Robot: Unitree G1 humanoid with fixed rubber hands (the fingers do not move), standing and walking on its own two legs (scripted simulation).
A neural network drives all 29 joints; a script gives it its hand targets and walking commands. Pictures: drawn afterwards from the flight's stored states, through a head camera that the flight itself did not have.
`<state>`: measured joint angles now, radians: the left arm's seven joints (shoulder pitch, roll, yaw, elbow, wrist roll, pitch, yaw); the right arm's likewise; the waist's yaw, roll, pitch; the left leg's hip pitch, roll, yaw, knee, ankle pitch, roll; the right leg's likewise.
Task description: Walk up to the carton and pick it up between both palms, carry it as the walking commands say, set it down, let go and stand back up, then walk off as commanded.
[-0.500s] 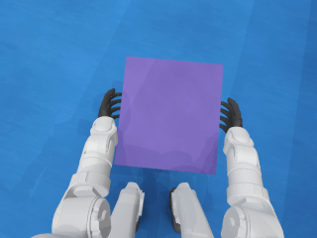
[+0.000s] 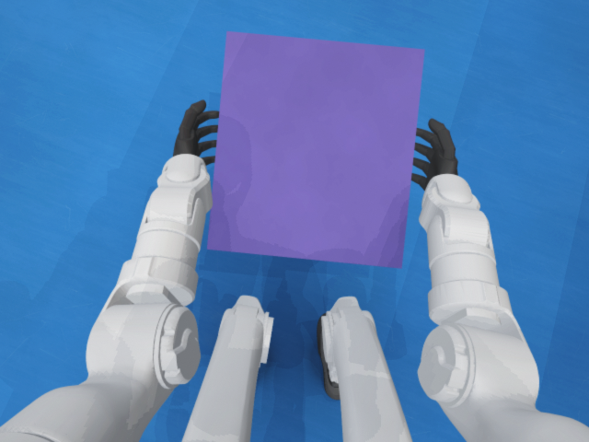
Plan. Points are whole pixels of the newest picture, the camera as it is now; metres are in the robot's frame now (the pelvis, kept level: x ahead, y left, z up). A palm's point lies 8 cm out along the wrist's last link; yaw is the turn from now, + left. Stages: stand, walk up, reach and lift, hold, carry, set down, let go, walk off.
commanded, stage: set down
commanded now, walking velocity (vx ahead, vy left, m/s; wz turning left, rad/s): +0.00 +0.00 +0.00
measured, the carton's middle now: (310, 166) +0.50 -0.02 -0.19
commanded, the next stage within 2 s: none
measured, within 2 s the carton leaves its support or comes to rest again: rests again in 1.64 s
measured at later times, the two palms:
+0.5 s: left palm (201, 167) +0.48 +0.15 -0.17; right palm (410, 180) +0.47 -0.18 -0.17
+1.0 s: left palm (218, 173) +0.51 +0.15 -0.28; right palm (389, 184) +0.50 -0.18 -0.29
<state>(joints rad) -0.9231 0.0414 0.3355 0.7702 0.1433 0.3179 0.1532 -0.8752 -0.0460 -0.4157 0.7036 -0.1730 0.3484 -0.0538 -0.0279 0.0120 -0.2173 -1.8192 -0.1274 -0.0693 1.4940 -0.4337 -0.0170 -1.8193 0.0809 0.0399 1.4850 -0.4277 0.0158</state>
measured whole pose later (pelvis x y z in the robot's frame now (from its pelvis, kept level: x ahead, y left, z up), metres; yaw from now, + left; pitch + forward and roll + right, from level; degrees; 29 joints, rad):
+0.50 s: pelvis -0.01 +0.00 -0.07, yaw +0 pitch +47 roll -1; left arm -1.05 0.11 0.28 0.82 0.06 0.28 0.17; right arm -1.00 -0.11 -0.35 0.75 -0.10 0.32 -0.10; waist -0.02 0.01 -0.16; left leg -2.06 -0.15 -0.06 1.73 -0.49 -0.03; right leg -2.06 0.10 0.04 1.73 -0.49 0.03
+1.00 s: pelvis -0.04 +0.00 -0.12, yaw +1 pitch +31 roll +0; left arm -1.43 0.23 0.26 0.72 -0.04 0.29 0.24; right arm -1.38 -0.27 -0.30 0.67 0.00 0.32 -0.13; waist -0.02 0.03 0.54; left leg -2.00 -0.17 -0.03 1.95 -0.49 -0.04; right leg -2.00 0.10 0.04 1.96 -0.50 0.05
